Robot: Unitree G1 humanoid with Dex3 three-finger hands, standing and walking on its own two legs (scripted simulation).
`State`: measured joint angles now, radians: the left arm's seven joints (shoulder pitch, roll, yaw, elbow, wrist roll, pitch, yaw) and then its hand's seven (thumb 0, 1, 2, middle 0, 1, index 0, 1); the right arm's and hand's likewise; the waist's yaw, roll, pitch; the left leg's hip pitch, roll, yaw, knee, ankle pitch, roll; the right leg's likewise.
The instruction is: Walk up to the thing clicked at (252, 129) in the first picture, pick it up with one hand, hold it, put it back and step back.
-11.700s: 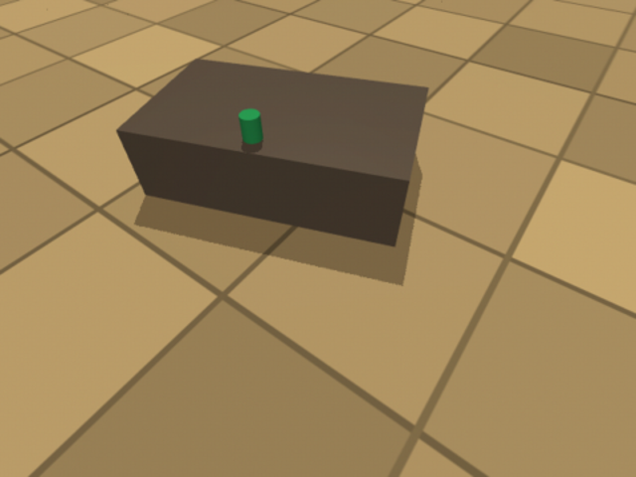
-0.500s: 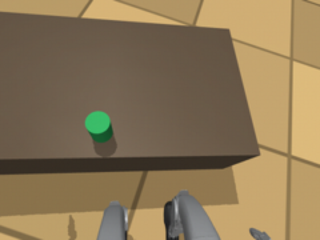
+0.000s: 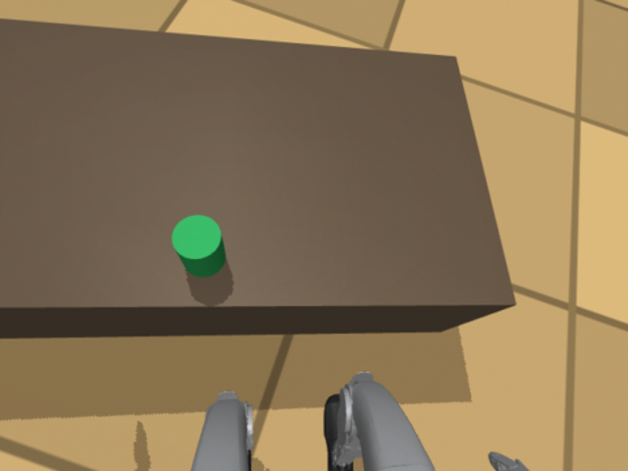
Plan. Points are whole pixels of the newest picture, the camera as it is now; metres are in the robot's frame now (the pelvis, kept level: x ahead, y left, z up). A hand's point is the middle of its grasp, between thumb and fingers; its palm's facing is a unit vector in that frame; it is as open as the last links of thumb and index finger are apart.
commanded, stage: go down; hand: left
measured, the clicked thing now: (200, 247) +0.48 +0.16 -0.25
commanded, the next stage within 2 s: none
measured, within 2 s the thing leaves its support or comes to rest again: neither
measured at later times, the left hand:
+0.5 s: hand out of the picture +0.43 +0.37 +0.04, palm faces +0.16 -0.99 -0.03, open 17.1 cm
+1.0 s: hand out of the picture +0.43 +0.37 +0.06, palm faces +0.16 -0.99 -0.01, open 17.2 cm
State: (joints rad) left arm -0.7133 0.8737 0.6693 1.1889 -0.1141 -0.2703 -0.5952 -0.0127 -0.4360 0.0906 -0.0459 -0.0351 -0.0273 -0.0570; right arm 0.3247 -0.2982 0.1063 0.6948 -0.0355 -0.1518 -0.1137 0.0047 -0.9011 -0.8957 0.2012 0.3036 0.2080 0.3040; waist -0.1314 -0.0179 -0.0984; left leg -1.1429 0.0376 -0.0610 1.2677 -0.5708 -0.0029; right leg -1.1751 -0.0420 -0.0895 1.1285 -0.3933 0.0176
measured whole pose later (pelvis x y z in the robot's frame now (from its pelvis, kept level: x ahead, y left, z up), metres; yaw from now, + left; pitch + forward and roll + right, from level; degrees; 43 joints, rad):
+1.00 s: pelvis +0.00 +0.00 -0.01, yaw +0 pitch +26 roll -4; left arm -0.71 0.87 0.71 1.16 -0.18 -0.30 -0.64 -0.01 -0.46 0.07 -0.04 -0.04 -0.03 -0.05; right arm 0.29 -0.30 0.11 0.69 -0.03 -0.16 -0.13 0.00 -0.91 -0.90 0.20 0.30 0.21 0.30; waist -0.13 -0.01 -0.11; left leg -1.17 0.04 -0.07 1.29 -0.58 -0.01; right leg -1.20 -0.04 -0.09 1.16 -0.40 0.01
